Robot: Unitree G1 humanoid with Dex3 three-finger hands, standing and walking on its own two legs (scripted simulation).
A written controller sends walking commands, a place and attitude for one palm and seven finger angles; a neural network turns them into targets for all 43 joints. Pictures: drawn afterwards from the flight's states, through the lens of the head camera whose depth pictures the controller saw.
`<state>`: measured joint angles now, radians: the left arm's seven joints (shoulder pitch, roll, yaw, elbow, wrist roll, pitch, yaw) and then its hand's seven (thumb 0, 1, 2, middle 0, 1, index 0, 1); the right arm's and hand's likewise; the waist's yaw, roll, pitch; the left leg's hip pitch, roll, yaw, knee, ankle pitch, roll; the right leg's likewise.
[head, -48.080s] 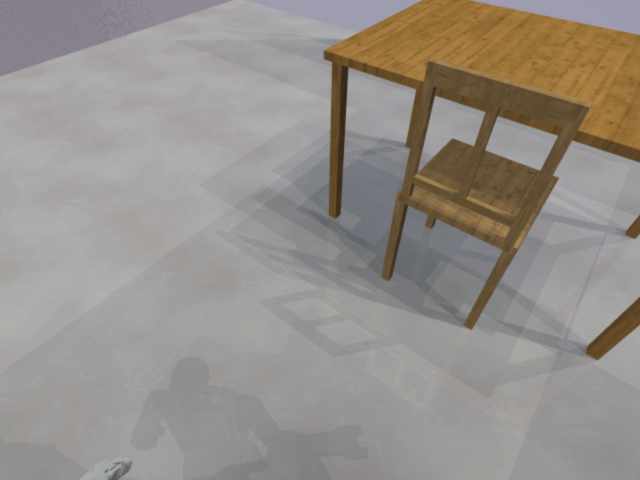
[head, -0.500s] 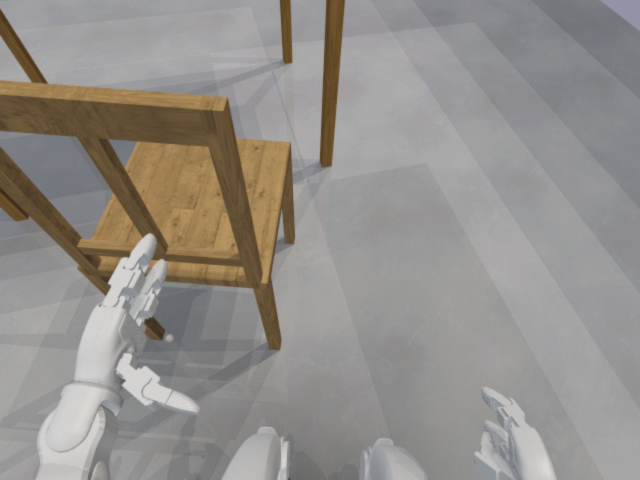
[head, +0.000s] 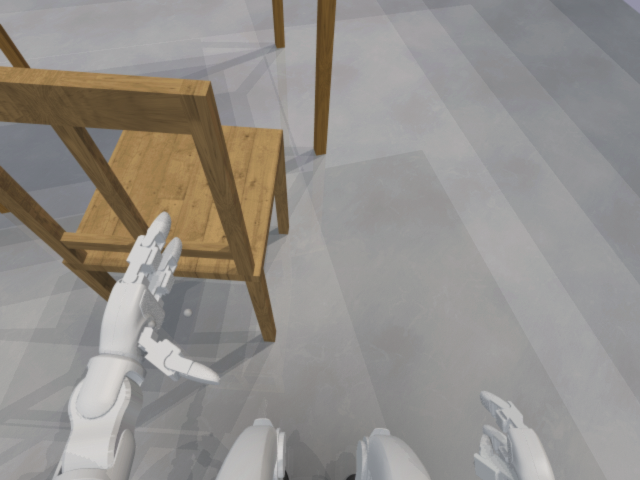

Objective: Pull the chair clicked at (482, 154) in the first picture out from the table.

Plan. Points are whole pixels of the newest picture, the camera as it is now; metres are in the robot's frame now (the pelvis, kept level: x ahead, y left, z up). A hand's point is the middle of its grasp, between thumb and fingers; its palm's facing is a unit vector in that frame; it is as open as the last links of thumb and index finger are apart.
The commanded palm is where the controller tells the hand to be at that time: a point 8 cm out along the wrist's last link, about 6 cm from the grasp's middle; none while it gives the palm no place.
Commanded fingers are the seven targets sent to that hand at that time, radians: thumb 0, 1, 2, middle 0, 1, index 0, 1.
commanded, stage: aim the fingers beside a spindle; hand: left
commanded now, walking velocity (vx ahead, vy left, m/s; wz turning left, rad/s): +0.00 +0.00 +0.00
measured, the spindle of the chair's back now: (114, 193) +0.49 +0.32 +0.00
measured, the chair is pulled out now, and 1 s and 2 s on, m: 0.47 0.47 0.47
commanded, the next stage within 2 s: none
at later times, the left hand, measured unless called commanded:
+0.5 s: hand (222, 297) +0.33 +0.14 +0.00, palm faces -0.09 -1.00 +0.00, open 16.9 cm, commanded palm +0.32 +0.19 +0.01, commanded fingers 0.00 -0.50 0.30 -0.06 -0.08 -0.06 -0.08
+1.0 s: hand (235, 302) +0.32 +0.12 +0.01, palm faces -0.11 -0.99 +0.00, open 17.0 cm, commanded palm +0.31 +0.19 +0.01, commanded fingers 0.00 -0.50 0.30 -0.06 -0.08 -0.06 -0.08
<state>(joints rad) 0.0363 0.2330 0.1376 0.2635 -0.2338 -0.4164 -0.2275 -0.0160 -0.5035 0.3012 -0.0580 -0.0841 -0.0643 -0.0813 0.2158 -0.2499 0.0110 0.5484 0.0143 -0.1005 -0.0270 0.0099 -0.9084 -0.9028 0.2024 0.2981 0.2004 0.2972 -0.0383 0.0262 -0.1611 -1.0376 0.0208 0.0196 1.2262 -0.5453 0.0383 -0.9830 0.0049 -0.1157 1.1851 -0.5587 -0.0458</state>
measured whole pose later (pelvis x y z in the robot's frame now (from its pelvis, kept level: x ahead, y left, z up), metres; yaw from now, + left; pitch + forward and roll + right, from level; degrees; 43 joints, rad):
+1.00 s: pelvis +0.00 +0.01 -0.01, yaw +0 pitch +22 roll -2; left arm -0.08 0.16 0.00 0.35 -0.15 -0.46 -0.10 -0.02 -0.50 0.30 -0.06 -0.08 -0.06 -0.08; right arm 0.21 -0.25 0.00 0.55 0.00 0.00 0.00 0.01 -0.91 -0.90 0.20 0.30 0.20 0.30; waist -0.04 0.03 -0.18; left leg -1.10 0.01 0.03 1.27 -0.55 0.05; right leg -1.05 0.00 -0.10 1.23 -0.57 -0.04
